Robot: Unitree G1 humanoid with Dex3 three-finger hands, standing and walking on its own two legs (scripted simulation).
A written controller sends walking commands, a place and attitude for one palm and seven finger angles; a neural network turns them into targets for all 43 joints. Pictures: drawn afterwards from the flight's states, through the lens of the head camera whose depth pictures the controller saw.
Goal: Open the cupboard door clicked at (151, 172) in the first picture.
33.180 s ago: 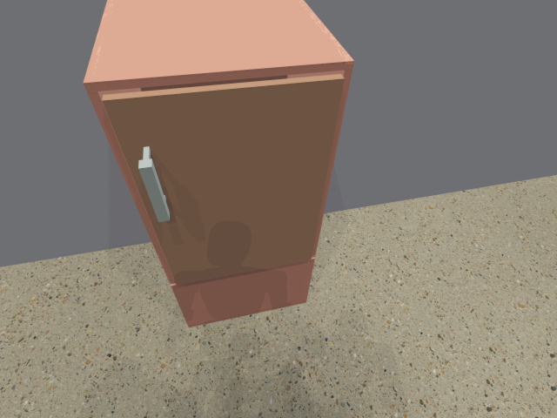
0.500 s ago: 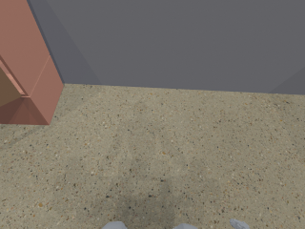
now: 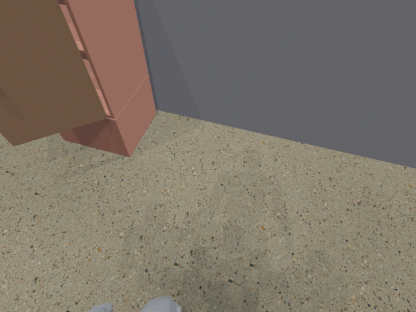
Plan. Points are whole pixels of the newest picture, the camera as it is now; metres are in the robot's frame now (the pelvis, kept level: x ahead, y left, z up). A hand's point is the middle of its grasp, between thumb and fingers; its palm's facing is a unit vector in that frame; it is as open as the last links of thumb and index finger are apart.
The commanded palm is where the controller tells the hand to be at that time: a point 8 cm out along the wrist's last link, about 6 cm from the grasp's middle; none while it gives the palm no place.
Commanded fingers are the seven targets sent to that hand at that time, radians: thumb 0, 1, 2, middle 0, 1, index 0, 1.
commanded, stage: turn to face it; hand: left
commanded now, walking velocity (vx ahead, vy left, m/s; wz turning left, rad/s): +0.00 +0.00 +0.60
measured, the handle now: out of the picture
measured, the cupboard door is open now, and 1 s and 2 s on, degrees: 43 43 43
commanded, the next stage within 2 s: take the last steps up to it in 0.66 s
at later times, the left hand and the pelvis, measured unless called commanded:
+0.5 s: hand out of the picture +0.07 +0.22 -0.16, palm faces +0.26 -0.92 -0.30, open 7.4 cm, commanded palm none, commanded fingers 0.00 0.90 0.90 -0.20 -0.30 -0.20 -0.30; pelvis +0.02 -0.02 -0.01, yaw +14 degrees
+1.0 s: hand out of the picture -0.01 +0.21 -0.17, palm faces +0.46 -0.87 -0.20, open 7.4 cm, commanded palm none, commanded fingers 0.00 0.90 0.90 -0.20 -0.30 -0.20 -0.30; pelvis +0.04 +0.01 +0.00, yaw +25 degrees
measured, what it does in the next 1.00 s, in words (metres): steps on the spot, turning left: left foot, then right foot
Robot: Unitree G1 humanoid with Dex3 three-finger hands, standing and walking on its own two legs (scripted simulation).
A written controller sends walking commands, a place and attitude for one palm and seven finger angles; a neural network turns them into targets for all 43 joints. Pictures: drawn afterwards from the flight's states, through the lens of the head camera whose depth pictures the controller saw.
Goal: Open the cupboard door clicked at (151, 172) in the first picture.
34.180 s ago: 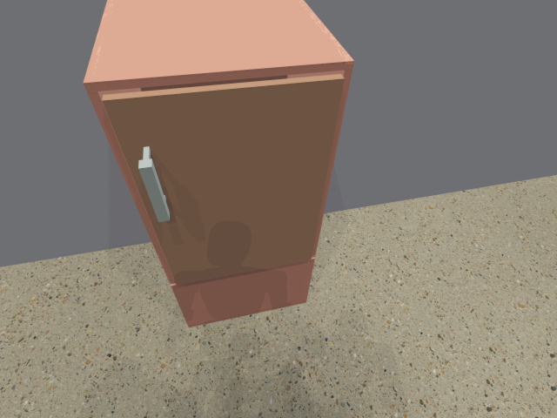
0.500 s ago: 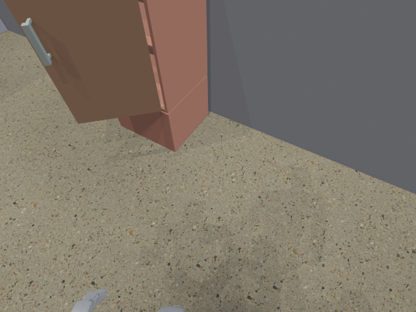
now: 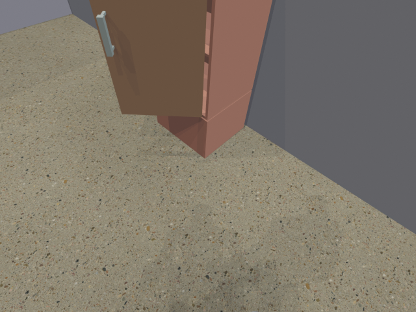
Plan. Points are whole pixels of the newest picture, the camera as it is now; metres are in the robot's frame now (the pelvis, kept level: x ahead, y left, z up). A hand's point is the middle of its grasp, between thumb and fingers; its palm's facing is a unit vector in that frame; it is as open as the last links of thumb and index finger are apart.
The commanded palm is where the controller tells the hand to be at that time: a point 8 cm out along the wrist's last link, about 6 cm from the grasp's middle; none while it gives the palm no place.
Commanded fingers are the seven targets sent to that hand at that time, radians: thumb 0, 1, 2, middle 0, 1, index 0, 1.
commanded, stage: take the last steps up to it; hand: left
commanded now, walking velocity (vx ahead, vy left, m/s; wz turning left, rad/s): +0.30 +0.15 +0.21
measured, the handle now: (107, 34) +0.99 +0.46 +0.00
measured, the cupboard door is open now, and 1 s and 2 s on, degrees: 43 43 43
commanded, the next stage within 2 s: come to a stop and stand still in 1.22 s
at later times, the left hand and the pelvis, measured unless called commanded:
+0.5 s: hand out of the picture +0.05 +0.21 -0.18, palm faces +0.24 -0.96 -0.15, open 7.4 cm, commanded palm none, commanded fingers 0.00 0.90 0.90 -0.20 -0.30 -0.20 -0.30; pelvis +0.13 +0.05 -0.01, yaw +7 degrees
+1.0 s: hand (115, 198) +0.40 +0.29 -0.16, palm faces +0.09 -0.97 -0.21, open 7.4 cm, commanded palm none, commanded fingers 0.00 0.90 0.90 -0.20 -0.30 -0.20 -0.30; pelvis +0.30 +0.09 -0.01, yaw +4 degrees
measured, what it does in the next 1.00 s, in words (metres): walks ahead: right foot, then left foot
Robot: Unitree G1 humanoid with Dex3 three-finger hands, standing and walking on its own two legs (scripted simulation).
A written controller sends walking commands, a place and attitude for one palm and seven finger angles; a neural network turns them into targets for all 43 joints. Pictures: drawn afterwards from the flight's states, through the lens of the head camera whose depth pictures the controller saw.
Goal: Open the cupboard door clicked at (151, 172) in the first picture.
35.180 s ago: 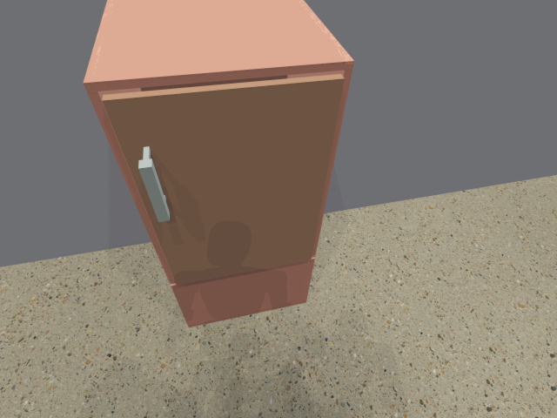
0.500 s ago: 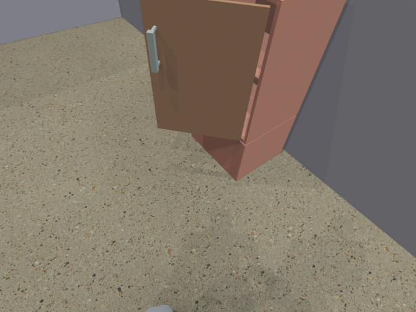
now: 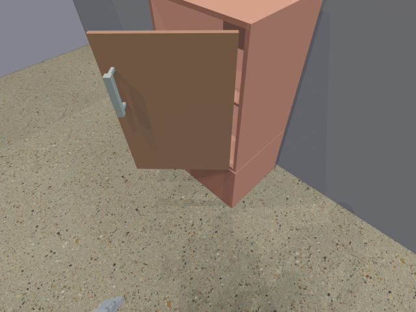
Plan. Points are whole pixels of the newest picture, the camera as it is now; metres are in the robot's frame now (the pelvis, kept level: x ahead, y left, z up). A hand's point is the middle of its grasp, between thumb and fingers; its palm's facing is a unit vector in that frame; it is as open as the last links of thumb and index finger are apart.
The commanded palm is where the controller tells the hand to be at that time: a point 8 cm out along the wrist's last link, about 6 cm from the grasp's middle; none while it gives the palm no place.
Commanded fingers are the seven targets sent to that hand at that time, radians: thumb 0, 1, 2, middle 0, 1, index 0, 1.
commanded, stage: take the last steps up to it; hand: left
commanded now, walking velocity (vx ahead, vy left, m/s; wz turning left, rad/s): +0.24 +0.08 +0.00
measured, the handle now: (116, 92) +0.71 +0.32 +0.02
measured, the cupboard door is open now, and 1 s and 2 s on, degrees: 43 43 43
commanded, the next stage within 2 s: come to a stop and stand still in 0.22 s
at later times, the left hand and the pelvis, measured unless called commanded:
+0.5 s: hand out of the picture +0.14 +0.26 -0.18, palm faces +0.04 -0.99 -0.14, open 7.4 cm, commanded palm none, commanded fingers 0.00 0.90 0.90 -0.20 -0.30 -0.20 -0.30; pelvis +0.15 +0.08 +0.01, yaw -2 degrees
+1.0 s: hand (127, 283) +0.21 +0.21 -0.16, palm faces -0.07 -0.97 -0.22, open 7.4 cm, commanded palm none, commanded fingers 0.00 0.90 0.90 -0.20 -0.30 -0.20 -0.30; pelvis +0.12 +0.03 +0.01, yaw -3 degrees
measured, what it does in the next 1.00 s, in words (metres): walks ahead: left foot, then right foot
